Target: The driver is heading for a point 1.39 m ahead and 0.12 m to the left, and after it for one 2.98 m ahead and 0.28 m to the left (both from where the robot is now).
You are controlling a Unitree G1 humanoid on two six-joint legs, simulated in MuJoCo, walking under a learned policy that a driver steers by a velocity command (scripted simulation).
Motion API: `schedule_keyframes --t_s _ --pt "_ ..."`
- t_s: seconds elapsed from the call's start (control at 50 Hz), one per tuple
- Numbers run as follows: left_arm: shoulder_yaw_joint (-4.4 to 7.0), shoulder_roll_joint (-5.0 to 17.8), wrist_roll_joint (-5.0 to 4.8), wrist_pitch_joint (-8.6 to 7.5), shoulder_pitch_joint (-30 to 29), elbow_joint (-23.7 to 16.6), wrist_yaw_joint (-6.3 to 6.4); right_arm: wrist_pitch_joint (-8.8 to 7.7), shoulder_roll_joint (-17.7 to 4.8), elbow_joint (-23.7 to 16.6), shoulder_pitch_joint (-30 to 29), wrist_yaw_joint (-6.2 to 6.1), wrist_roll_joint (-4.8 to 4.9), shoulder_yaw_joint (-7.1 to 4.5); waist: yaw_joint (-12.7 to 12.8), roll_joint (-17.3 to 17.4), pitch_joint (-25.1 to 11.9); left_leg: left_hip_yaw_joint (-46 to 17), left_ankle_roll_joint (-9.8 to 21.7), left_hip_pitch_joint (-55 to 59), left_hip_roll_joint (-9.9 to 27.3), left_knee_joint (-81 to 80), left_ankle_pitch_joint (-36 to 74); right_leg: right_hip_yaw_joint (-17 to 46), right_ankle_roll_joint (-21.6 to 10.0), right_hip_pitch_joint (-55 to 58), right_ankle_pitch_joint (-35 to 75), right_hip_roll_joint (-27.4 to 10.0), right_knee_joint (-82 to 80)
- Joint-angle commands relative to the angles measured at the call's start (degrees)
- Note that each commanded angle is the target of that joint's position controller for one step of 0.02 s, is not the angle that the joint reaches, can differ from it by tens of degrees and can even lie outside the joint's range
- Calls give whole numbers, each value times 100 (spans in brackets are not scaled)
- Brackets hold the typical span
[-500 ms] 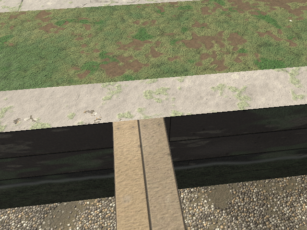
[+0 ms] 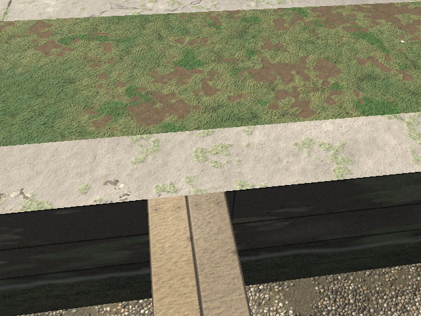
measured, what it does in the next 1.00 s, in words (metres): walks ahead: right foot, then left foot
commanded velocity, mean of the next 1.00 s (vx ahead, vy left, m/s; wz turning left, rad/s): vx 0.49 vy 0.00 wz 0.00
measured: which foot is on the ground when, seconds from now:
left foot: down 0.00-0.30, up 0.32-0.80, down 0.82-1.00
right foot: up 0.00-0.30, down 0.32-0.82, up 0.84-1.00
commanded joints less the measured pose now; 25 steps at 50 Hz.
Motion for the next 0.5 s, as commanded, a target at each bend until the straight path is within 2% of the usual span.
schedule_keyframes --t_s 0.02,0.04,0.06,0.1,0.12,0.14,0.18,0.2,0.22,0.24,0.26,0.28,0.3,0.32,0.34,0.36,0.38,0.4,0.42,0.44,0.46,0.5 --pt "-170 -142 45 70 -681 -831 -38 -38 -497 -571 -633 62 -228 -77 133 358 216 -1335 -382 -584 1137 -1976 -203 -319 14 -200 673 3 -432" --pt "-156 -59 47 80 -994 -955 -65 3 -482 -532 -374 89 -284 -90 -68 409 194 -1397 -372 -182 1191 -1956 -7 -363 54 -477 638 15 -640" --pt "-151 -37 76 60 -1002 -955 -76 11 -455 -462 -137 116 -330 -107 -247 455 130 -1526 -305 349 1330 -1858 486 -404 87 -758 487 77 -661" --pt "-144 -1 35 68 -1220 -1096 -134 74 -470 -233 307 138 -402 -164 -395 440 208 -1753 -218 1059 1435 -1725 978 -328 153 -1286 237 95 -925" --pt "-133 36 20 67 -1431 -1207 -182 83 -498 -202 289 114 -432 -182 -419 453 273 -1773 -159 1250 1426 -1696 1191 -327 189 -1360 129 129 -1182" --pt "-157 -7 12 64 -1496 -1261 -255 141 -536 -122 207 51 -447 -203 -348 609 346 -1770 -89 1378 1378 -1681 1470 -413 234 -1400 -5 162 -1498" --pt "-185 -17 -75 69 -2086 -1482 -415 137 -622 -99 242 39 -510 -201 -472 508 499 -1608 19 1245 1379 -1847 1778 -649 168 -793 -296 388 -2484" --pt "-194 -24 -97 63 -2275 -1555 -472 135 -675 -87 238 23 -542 -197 -503 455 517 -1495 7 1217 1339 -1837 2067 -813 100 -322 -611 616 -3018" --pt "-207 -60 -167 37 -2356 -1584 -540 142 -798 -131 74 -2 -629 -191 -401 522 504 -1279 70 1125 1194 -1710 2260 -971 22 370 -1052 881 -3669" --pt "-161 -1 -96 25 -2194 -1501 -592 131 -831 -85 -59 -19 -712 -143 -248 637 487 -1050 55 897 1055 -1417 2708 -1023 -149 1289 -1409 1160 -4387" --pt "-39 240 36 -6 -1656 -1310 -604 108 -859 -122 -268 -13 -862 -75 123 546 163 -916 39 910 1011 -617 3921 -981 -381 2287 -1481 1415 -4789" --pt "110 489 102 -48 -512 -969 -630 105 -1038 -242 -572 -37 -1005 -64 793 361 -344 -812 15 896 980 522 4424 -884 -522 3361 -1119 1498 -5547" --pt "325 730 3 -141 866 -565 -570 74 -1212 -244 -714 -73 -1123 -77 1675 294 -1076 -719 12 134 822 2067 2634 -536 -480 5056 -712 1113 -6241" --pt "436 1092 -269 -275 891 -590 -483 137 -806 -174 -116 -147 -925 -23 1250 -851 -1497 -777 -86 -1526 524 4411 -2382 1508 320 6307 -2259 -421 -5966" --pt "353 897 -414 -363 514 -1092 -635 93 -696 -392 460 -73 -213 -87 882 -708 -1595 -1271 -273 -4053 50 5718 -1492 4863 194 7384 168 -1767 -6802" --pt "417 756 -290 -401 239 -1160 -642 117 -885 -345 843 -193 -80 -75 749 -402 -1700 -1438 -566 -4773 238 6411 -234 5212 315 7622 2956 -1857 -7098" --pt "482 633 -204 -463 14 -1104 -592 177 -889 -411 505 -386 -358 -34 624 83 -1522 -1277 -879 -4771 572 6739 205 3879 402 7042 4151 -1641 -6500" --pt "526 474 -311 -549 -25 -961 -545 201 -760 -585 10 -460 -534 85 628 765 -1178 -1183 -947 -4426 941 6823 572 2777 405 5872 3946 -1460 -6148" --pt "458 204 -380 -594 -345 -924 -466 252 -492 -789 -261 -491 -531 232 432 1092 -713 -1084 -889 -3892 1124 6799 781 2078 167 4342 2976 -1201 -6157" --pt "330 -83 -481 -595 -605 -861 -445 269 -375 -857 -283 -471 -505 297 127 1006 -374 -989 -789 -3491 1259 6477 938 1578 -87 3211 1728 -787 -6336" --pt "242 -280 -484 -545 -660 -758 -427 301 -203 -900 -297 -467 -514 365 -16 802 -228 -899 -717 -3323 1311 6176 1157 1265 -241 2600 963 -483 -6523" --pt "258 -128 -357 -484 -533 -612 -436 392 43 -1018 -700 -422 -585 495 96 335 -179 -616 -683 -3507 1349 5916 1673 940 -427 2428 777 -226 -6749"
Velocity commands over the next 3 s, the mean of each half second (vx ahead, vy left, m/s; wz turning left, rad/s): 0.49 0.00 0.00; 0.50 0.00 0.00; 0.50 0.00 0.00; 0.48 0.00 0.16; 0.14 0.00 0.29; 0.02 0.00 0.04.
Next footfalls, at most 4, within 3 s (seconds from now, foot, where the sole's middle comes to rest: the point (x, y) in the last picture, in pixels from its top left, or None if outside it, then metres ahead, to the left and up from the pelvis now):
0.32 right None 0.31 -0.05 -0.75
0.82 left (189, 270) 0.67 0.06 -0.75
1.40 right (206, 195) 0.98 0.00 -0.75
1.88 left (185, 141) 1.27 0.08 -0.75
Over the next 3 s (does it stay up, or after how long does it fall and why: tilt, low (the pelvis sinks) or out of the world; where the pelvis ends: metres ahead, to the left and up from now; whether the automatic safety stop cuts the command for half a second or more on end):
stays up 1.31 0.09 0.02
